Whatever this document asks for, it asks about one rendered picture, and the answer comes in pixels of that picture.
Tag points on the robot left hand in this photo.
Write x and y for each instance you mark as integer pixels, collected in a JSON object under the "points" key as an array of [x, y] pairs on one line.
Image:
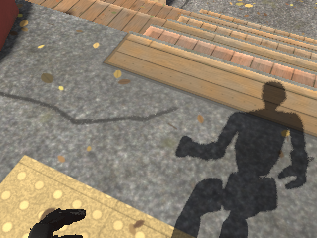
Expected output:
{"points": [[55, 220]]}

